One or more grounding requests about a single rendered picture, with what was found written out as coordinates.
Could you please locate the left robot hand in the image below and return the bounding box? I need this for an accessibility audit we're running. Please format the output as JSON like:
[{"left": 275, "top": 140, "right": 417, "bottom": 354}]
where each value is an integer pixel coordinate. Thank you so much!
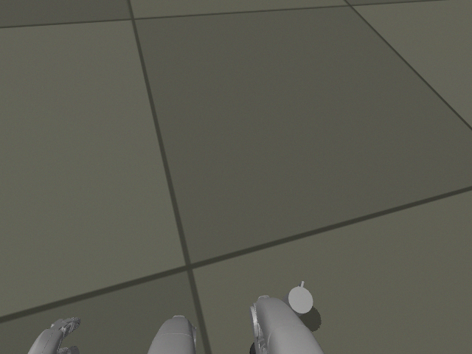
[{"left": 27, "top": 317, "right": 81, "bottom": 354}]

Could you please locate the mug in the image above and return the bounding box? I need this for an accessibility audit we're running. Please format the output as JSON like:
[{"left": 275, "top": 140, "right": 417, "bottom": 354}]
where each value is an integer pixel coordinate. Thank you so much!
[{"left": 282, "top": 281, "right": 313, "bottom": 316}]

